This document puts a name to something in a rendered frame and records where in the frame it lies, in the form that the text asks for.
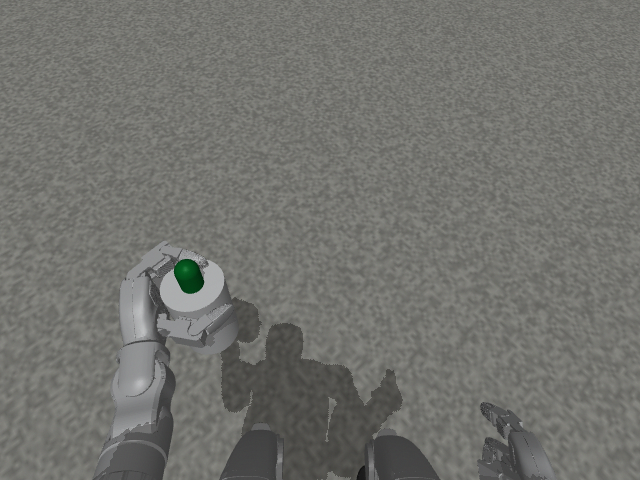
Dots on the right robot hand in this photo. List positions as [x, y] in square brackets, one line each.
[524, 459]

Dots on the bottle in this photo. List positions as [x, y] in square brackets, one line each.
[190, 291]

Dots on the left robot arm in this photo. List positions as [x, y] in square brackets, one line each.
[138, 442]

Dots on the left robot hand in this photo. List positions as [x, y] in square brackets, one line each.
[144, 316]

